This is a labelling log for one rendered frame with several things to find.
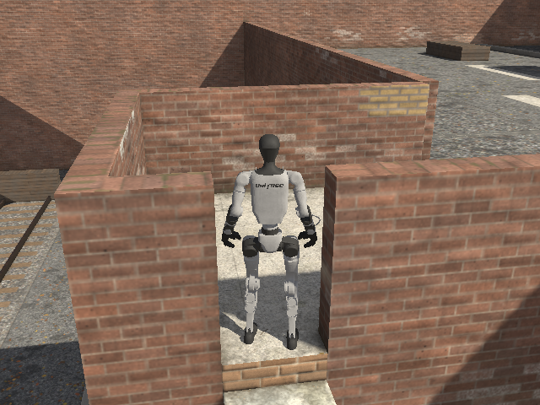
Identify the left robot forearm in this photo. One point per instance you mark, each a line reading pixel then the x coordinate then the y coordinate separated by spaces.
pixel 229 223

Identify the robot right upper arm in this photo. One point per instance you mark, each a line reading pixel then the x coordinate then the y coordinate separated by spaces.
pixel 296 179

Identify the robot left hand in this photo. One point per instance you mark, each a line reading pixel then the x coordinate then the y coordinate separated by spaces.
pixel 225 238

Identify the robot left upper arm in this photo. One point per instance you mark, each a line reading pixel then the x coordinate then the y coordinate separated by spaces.
pixel 242 180

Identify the robot right hand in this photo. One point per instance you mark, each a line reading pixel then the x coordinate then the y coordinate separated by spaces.
pixel 304 235

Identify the robot head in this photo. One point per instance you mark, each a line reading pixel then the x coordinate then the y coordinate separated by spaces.
pixel 269 146

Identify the right robot thigh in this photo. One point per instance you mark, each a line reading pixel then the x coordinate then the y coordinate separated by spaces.
pixel 291 255

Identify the right robot forearm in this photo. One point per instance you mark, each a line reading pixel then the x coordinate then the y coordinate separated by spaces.
pixel 308 223

